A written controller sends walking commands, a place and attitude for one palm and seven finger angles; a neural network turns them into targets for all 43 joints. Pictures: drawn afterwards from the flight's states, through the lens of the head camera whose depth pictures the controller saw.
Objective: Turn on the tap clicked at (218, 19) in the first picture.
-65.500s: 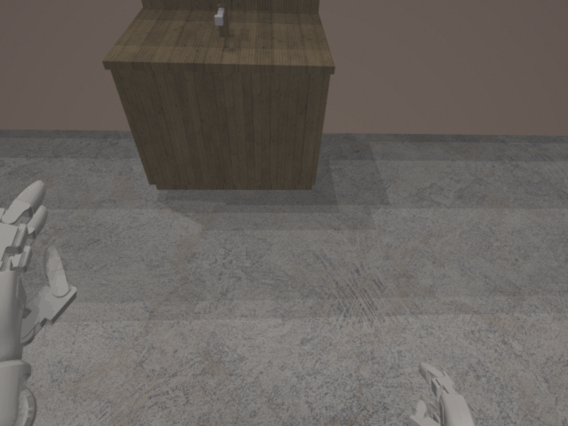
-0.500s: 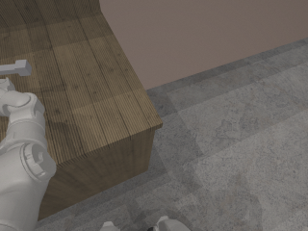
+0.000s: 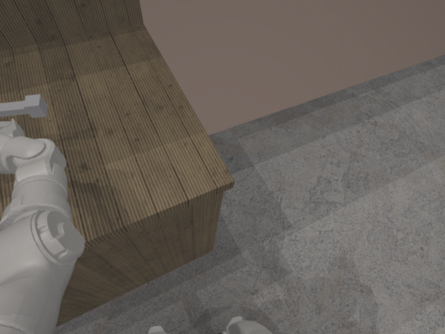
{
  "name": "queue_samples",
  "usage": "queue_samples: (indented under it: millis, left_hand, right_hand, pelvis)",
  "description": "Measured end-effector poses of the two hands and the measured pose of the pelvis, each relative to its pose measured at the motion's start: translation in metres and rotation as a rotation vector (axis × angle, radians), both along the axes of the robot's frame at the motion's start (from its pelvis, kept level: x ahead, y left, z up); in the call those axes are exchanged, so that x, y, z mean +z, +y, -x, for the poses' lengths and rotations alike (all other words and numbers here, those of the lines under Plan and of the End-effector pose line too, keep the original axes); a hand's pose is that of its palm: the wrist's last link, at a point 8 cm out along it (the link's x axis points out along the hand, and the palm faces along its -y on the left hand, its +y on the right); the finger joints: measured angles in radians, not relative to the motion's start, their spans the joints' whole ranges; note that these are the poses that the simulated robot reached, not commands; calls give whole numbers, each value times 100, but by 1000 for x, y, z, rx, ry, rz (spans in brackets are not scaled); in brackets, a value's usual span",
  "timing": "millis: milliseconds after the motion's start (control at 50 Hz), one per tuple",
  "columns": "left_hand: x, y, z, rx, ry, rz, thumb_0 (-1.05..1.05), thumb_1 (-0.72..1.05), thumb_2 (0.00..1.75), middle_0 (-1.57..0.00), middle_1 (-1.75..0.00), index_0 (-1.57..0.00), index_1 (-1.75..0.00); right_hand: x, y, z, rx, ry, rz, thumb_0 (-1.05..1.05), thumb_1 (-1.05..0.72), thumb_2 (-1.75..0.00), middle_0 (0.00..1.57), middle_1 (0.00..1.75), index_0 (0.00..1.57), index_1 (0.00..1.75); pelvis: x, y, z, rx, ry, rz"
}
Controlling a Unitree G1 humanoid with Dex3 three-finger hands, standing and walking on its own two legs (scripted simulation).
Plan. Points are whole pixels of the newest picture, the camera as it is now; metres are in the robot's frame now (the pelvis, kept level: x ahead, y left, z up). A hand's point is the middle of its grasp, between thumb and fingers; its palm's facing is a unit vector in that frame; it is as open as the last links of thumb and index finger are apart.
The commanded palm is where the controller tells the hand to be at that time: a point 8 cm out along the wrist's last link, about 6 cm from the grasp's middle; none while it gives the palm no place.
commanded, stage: lift the hand up off the lever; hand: left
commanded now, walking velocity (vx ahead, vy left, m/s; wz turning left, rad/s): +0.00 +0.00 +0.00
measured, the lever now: (36, 106) +0.54 +0.27 +0.08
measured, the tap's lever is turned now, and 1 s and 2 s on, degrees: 77 77 77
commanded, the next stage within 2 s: draw the hand back beside the body in 1.20 s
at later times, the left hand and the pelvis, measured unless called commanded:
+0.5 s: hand (14, 125) +0.50 +0.29 +0.08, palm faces +0.89 -0.44 -0.10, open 8.5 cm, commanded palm +0.48 +0.30 +0.14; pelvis +0.00 +0.01 +0.00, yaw +0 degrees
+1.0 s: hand (14, 124) +0.50 +0.29 +0.08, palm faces +0.89 -0.45 -0.10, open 8.5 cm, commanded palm +0.47 +0.31 +0.16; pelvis +0.01 +0.01 +0.01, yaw -1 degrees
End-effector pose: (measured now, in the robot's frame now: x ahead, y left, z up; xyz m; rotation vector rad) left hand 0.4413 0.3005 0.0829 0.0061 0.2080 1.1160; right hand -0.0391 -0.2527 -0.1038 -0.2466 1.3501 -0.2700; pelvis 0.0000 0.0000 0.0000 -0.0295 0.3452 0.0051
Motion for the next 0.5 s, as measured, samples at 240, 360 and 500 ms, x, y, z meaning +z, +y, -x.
queue_samples:
  millis: [240,360,500]
  left_hand:
    - [2,-1,0,0,4,24,1,90,90,-14,-15,0,-5]
    - [3,-1,0,3,7,32,1,90,90,-15,-15,0,-6]
    - [4,-1,0,2,14,41,1,90,90,-15,-15,0,-5]
  right_hand:
    - [3,3,3,-1,-1,-1,0,-91,-90,20,30,20,30]
    - [4,4,1,-7,-12,0,0,-91,-90,20,30,20,30]
    - [3,7,-3,0,-21,-9,0,-91,-90,20,30,20,30]
  pelvis:
    - [3,3,-1,-4,-11,0]
    - [4,5,-3,-7,-18,1]
    - [5,7,-4,-8,-24,-1]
